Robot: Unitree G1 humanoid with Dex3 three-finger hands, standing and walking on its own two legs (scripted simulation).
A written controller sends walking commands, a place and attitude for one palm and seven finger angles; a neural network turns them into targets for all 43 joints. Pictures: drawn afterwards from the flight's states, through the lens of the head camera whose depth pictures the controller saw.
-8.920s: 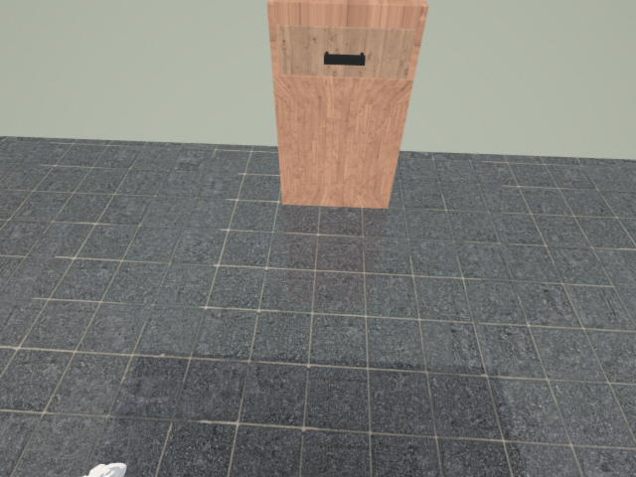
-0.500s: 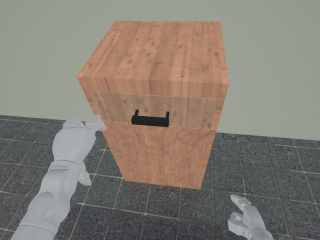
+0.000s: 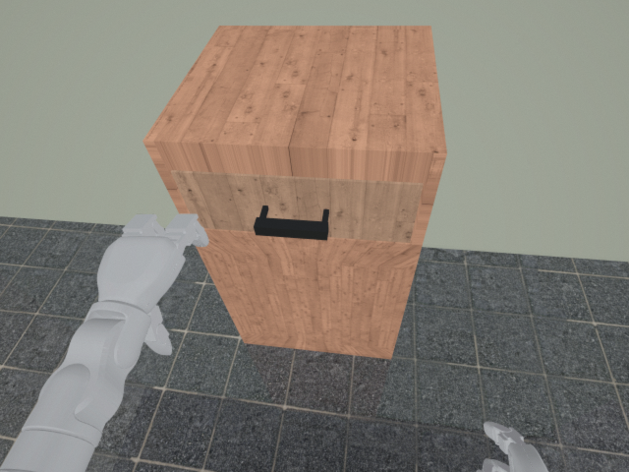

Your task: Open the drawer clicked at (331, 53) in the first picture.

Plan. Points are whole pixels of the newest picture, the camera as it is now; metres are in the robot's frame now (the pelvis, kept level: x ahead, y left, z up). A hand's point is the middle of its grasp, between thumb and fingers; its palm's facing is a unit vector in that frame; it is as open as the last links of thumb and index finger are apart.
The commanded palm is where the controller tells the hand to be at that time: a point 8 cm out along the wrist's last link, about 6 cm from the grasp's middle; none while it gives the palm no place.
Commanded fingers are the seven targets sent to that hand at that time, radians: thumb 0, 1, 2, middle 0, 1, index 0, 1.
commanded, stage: raise the hand with hooked fingers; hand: left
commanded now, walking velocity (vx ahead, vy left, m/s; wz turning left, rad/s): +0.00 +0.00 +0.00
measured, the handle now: (293, 220) +0.54 +0.13 -0.06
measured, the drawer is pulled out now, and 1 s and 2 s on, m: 0.00 0.00 0.00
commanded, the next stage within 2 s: move the hooked fingers above the handle in 0.02 s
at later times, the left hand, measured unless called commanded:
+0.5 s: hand (203, 269) +0.34 +0.20 +0.05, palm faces +0.02 -0.06 -1.00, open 13.9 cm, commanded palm +0.33 +0.21 +0.11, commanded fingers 0.00 -0.50 0.30 -0.30 -1.20 -0.30 -1.20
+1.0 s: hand (248, 246) +0.40 +0.16 +0.03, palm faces +0.01 -0.04 -1.00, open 13.9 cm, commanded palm +0.38 +0.17 +0.08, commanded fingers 0.00 -0.50 0.30 -0.30 -1.20 -0.30 -1.20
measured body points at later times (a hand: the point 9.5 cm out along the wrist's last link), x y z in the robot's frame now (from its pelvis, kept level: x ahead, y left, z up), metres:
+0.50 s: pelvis +0.00 -0.02 +0.00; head +0.03 -0.04 +0.45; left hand +0.33 +0.20 +0.11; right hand +0.18 -0.24 -0.12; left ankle -0.01 +0.08 -0.74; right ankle +0.00 -0.11 -0.74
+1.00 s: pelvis +0.01 -0.01 -0.01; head +0.06 -0.04 +0.44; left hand +0.40 +0.16 +0.08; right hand +0.12 -0.27 -0.15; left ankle -0.01 +0.08 -0.74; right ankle +0.00 -0.11 -0.74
